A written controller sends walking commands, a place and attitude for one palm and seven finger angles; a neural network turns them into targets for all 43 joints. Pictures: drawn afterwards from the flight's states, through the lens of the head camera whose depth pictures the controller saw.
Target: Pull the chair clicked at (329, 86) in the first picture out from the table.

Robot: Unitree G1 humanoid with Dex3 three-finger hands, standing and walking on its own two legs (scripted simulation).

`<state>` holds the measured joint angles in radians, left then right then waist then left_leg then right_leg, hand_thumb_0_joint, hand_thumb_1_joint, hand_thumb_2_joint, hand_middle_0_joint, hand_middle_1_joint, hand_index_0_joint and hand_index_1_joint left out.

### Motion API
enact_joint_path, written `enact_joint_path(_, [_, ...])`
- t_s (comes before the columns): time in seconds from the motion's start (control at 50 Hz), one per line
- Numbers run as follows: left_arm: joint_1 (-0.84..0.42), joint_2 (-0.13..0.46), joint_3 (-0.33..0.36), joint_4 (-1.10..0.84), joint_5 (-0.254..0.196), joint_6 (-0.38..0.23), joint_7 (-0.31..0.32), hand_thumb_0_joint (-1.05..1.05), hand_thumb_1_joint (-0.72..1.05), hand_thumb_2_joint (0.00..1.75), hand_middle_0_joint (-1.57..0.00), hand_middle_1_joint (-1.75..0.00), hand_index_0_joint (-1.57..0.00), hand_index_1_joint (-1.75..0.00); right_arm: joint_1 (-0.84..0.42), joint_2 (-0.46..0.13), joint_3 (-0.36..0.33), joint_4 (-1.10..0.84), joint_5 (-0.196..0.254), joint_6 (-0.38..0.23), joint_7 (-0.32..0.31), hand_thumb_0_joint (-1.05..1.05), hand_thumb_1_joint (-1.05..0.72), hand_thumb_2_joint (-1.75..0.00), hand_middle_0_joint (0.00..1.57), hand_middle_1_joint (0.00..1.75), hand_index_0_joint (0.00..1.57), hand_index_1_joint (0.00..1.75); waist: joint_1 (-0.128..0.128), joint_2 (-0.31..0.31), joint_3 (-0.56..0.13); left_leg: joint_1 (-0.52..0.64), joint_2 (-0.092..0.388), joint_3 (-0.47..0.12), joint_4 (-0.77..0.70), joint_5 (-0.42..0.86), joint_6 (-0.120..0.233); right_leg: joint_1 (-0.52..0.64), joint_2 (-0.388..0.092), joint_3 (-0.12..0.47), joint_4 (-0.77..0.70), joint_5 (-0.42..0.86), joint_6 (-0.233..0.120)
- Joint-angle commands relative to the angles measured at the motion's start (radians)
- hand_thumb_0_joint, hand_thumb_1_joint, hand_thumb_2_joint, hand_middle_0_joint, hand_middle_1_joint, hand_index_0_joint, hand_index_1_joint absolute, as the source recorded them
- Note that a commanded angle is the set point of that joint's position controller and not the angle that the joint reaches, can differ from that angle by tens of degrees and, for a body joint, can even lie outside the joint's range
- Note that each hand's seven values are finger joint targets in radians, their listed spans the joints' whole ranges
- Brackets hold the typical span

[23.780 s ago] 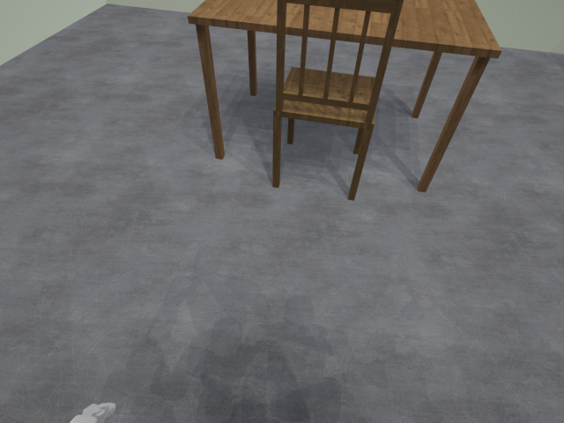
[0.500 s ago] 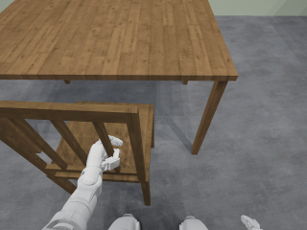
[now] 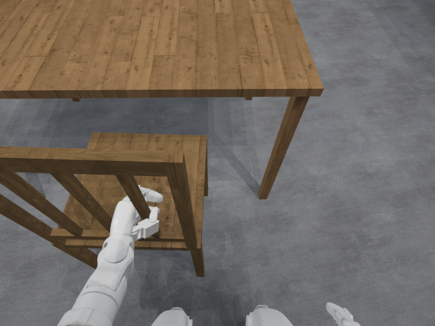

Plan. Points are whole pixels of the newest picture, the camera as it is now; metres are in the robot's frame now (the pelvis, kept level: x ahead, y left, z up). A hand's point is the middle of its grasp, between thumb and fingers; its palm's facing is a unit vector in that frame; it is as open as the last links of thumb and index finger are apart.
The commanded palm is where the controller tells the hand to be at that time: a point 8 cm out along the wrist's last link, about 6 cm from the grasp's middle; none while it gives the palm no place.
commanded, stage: step backward, pulling the chair out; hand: left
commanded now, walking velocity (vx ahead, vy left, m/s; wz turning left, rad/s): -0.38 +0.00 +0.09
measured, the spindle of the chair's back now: (95, 209) +0.33 +0.28 -0.06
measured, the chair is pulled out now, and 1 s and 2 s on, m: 0.20 0.37 0.60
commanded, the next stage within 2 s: stop walking, hand still on the chair in 1.46 s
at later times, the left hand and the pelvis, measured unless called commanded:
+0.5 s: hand (166, 256) +0.24 +0.12 -0.06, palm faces -0.01 -0.98 -0.18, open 5.0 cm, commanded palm +0.22 +0.17 -0.06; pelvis -0.07 -0.01 +0.01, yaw +2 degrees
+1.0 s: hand (160, 322) +0.13 +0.11 -0.06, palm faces -0.01 -0.99 -0.15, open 5.0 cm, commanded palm +0.11 +0.16 -0.06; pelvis -0.17 -0.01 +0.00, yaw +3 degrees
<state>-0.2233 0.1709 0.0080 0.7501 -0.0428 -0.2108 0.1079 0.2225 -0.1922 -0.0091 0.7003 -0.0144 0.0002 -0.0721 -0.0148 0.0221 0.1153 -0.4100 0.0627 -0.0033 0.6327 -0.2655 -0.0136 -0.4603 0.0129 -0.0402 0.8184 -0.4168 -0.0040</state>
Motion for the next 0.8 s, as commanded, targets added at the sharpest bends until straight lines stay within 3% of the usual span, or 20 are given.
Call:
enact_joint_path(0.0, [-0.167,0.091,0.006,-0.194,0.044,-0.06,0.0,0.0,0.9,0.9,-0.5,-1.45,-0.5,-1.45,0.031,-0.173,-0.051,-0.078,-0.004,-0.045,0.002,0.0,-0.9,-0.9,0.2,0.3,0.2,0.3,-0.024,0.272,-0.396,0.531,0.233,-0.217,-0.055,0.97,0.123,0.004,-0.021,0.021,-0.252,0.094,-0.011])
enact_joint_path(0.04, [-0.166,0.109,0.021,-0.194,0.045,-0.069,0.001,0.0,0.9,0.9,-0.5,-1.45,-0.5,-1.45,0.012,-0.168,-0.041,-0.081,0.001,-0.038,0.002,0.0,-0.9,-0.9,0.2,0.3,0.2,0.3,-0.018,0.243,-0.419,0.511,0.215,-0.201,-0.026,0.953,0.102,0.104,-0.024,0.013,-0.411,0.227,-0.013])
enact_joint_path(0.08, [-0.147,0.143,0.048,-0.206,0.052,-0.078,0.0,0.0,0.9,0.9,-0.5,-1.45,-0.5,-1.45,-0.017,-0.153,-0.034,-0.104,0.015,-0.03,-0.005,0.0,-0.9,-0.9,0.2,0.3,0.2,0.3,-0.019,0.134,-0.476,0.339,0.145,-0.08,0.044,0.752,0.043,0.354,-0.108,0.057,-0.448,0.718,-0.03])
enact_joint_path(0.1, [-0.114,0.184,0.074,-0.183,0.054,-0.083,0.001,0.0,0.9,0.9,-0.5,-1.45,-0.5,-1.45,-0.027,-0.152,-0.033,-0.123,0.017,-0.031,-0.019,0.0,-0.9,-0.9,0.2,0.3,0.2,0.3,-0.018,0.022,-0.469,0.143,0.082,-0.03,0.095,0.415,-0.002,0.493,-0.207,0.136,-0.387,1.033,-0.07])
enact_joint_path(0.12, [-0.107,0.215,0.109,-0.151,0.036,-0.071,0.008,0.0,0.9,0.9,-0.5,-1.45,-0.5,-1.45,-0.029,-0.158,-0.05,-0.126,0.035,-0.024,-0.033,0.0,-0.9,-0.9,0.2,0.3,0.2,0.3,-0.014,-0.201,-0.511,-0.022,-0.013,-0.011,0.22,-0.079,-0.034,0.619,-0.317,0.229,-0.307,1.331,-0.129])
enact_joint_path(0.14, [-0.091,0.197,0.105,-0.16,0.029,-0.055,0.005,0.0,0.9,0.9,-0.5,-1.45,-0.5,-1.45,-0.077,-0.158,-0.049,-0.146,0.04,-0.021,-0.037,0.0,-0.9,-0.9,0.2,0.3,0.2,0.3,0.01,-0.227,-0.49,-0.093,-0.047,-0.082,0.32,-0.27,-0.026,0.606,-0.385,0.217,-0.301,1.353,-0.136])
enact_joint_path(0.2, [-0.052,0.196,0.122,-0.196,0.044,-0.043,0.011,0.0,0.9,0.9,-0.5,-1.45,-0.5,-1.45,-0.152,-0.139,-0.008,-0.146,0.014,-0.021,-0.043,0.0,-0.9,-0.9,0.2,0.3,0.2,0.3,0.025,-0.018,-0.42,-0.098,-0.034,-0.115,0.243,-0.247,-0.023,0.525,-0.387,0.187,-0.314,1.11,-0.154])
enact_joint_path(0.3, [-0.084,0.137,0.047,-0.204,0.022,0.001,0.024,0.0,0.9,0.9,-0.5,-1.45,-0.5,-1.45,-0.114,-0.163,-0.011,-0.139,0.027,0.013,-0.073,0.0,-0.9,-0.9,0.2,0.3,0.2,0.3,-0.007,-0.135,-0.391,0.035,-0.008,-0.06,-0.089,0.018,-0.019,0.51,-0.307,0.11,-0.281,1.051,-0.09])
enact_joint_path(0.34, [-0.157,0.098,-0.017,-0.249,0.019,0.006,0.018,0.0,0.9,0.9,-0.5,-1.45,-0.5,-1.45,-0.073,-0.184,-0.023,-0.153,0.025,0.027,-0.081,0.0,-0.9,-0.9,0.2,0.3,0.2,0.3,-0.024,-0.131,-0.391,0.173,0.06,-0.096,-0.17,0.404,0.019,0.392,-0.212,0.043,-0.278,0.862,-0.027])
enact_joint_path(0.4, [-0.213,0.05,-0.075,-0.27,0.022,0.004,0.003,0.0,0.9,0.9,-0.5,-1.45,-0.5,-1.45,-0.049,-0.19,-0.035,-0.176,0.027,0.046,-0.068,0.0,-0.9,-0.9,0.2,0.3,0.2,0.3,-0.034,-0.012,-0.386,0.316,0.146,-0.125,-0.167,0.687,0.06,0.25,-0.087,0.013,-0.275,0.559,0.014])
enact_joint_path(0.44, [-0.215,0.021,-0.097,-0.271,0.032,0.009,-0.006,0.0,0.9,0.9,-0.5,-1.45,-0.5,-1.45,-0.07,-0.162,-0.022,-0.177,0.006,0.054,-0.05,0.0,-0.9,-0.9,0.2,0.3,0.2,0.3,-0.027,0.233,-0.395,0.277,0.182,-0.15,-0.223,0.721,0.078,0.214,-0.065,0.004,-0.149,0.237,0.004])
enact_joint_path(0.48, [-0.179,0.024,-0.078,-0.246,0.037,0.008,-0.002,0.0,0.9,0.9,-0.5,-1.45,-0.5,-1.45,-0.056,-0.161,-0.033,-0.172,-0.003,0.051,-0.029,0.0,-0.9,-0.9,0.2,0.3,0.2,0.3,-0.016,0.291,-0.391,0.295,0.209,-0.162,-0.207,0.749,0.103,0.165,-0.041,0.011,-0.151,0.058,-0.01])
enact_joint_path(0.52, [-0.142,0.032,-0.062,-0.243,0.031,0.009,-0.002,0.0,0.9,0.9,-0.5,-1.45,-0.5,-1.45,-0.05,-0.158,-0.036,-0.178,0.003,0.047,-0.019,0.0,-0.9,-0.9,0.2,0.3,0.2,0.3,-0.01,0.234,-0.388,0.309,0.213,-0.152,-0.159,0.746,0.109,0.18,-0.04,0.018,-0.224,0.117,-0.011])
enact_joint_path(0.58, [-0.171,0.05,-0.05,-0.233,0.036,-0.007,-0.005,0.0,0.9,0.9,-0.5,-1.45,-0.5,-1.45,-0.052,-0.151,-0.037,-0.172,0.014,0.036,-0.019,0.0,-0.9,-0.9,0.2,0.3,0.2,0.3,-0.023,0.114,-0.401,0.265,0.15,-0.098,-0.071,0.62,0.062,0.284,-0.077,0.041,-0.376,0.505,-0.011])
enact_joint_path(0.6, [-0.166,0.101,-0.018,-0.212,0.041,-0.01,-0.004,0.0,0.9,0.9,-0.5,-1.45,-0.5,-1.45,-0.055,-0.154,-0.037,-0.17,0.013,0.035,-0.027,0.0,-0.9,-0.9,0.2,0.3,0.2,0.3,-0.025,0.047,-0.395,0.183,0.112,-0.063,-0.043,0.47,0.027,0.334,-0.135,0.084,-0.392,0.685,-0.029])
enact_joint_path(0.64, [-0.17,0.138,0.014,-0.18,0.03,-0.012,0.005,0.0,0.9,0.9,-0.5,-1.45,-0.5,-1.45,-0.072,-0.15,-0.046,-0.173,0.032,0.035,-0.044,0.0,-0.9,-0.9,0.2,0.3,0.2,0.3,-0.019,-0.209,-0.439,0.043,-0.035,-0.003,0.186,-0.134,-0.034,0.397,-0.324,0.219,-0.422,0.925,-0.126])
enact_joint_path(0.68, [-0.154,0.113,0.008,-0.151,0.039,-0.005,0.003,0.0,0.9,0.9,-0.5,-1.45,-0.5,-1.45,-0.139,-0.137,-0.03,-0.175,0.025,0.028,-0.048,0.0,-0.9,-0.9,0.2,0.3,0.2,0.3,0.015,-0.174,-0.406,-0.02,-0.047,-0.101,0.361,-0.252,-0.021,0.344,-0.395,0.223,-0.43,0.822,-0.166])
enact_joint_path(0.7, [-0.125,0.121,0.019,-0.135,0.04,0.006,0.007,0.0,0.9,0.9,-0.5,-1.45,-0.5,-1.45,-0.138,-0.142,-0.021,-0.165,0.016,0.023,-0.048,0.0,-0.9,-0.9,0.2,0.3,0.2,0.3,0.015,-0.111,-0.391,-0.019,-0.037,-0.114,0.32,-0.244,-0.022,0.331,-0.391,0.222,-0.416,0.811,-0.176])
enact_joint_path(0.74, [-0.121,0.077,-0.001,-0.135,0.038,0.01,0.009,0.0,0.9,0.9,-0.5,-1.45,-0.5,-1.45,-0.12,-0.121,0.006,-0.148,0.016,0.027,-0.05,0.0,-0.9,-0.9,0.2,0.3,0.2,0.3,0.001,-0.129,-0.386,0.011,-0.02,-0.092,0.132,-0.18,-0.024,0.37,-0.321,0.118,-0.36,0.82,-0.125])
enact_joint_path(0.78, [-0.136,0.062,-0.021,-0.132,0.027,0.009,0.009,0.0,0.9,0.9,-0.5,-1.45,-0.5,-1.45,-0.092,-0.136,0.006,-0.13,0.021,0.03,-0.06,0.0,-0.9,-0.9,0.2,0.3,0.2,0.3,-0.011,-0.17,-0.388,0.077,-0.016,-0.057,-0.069,-0.072,-0.02,0.369,-0.273,0.095,-0.344,0.73,-0.088])
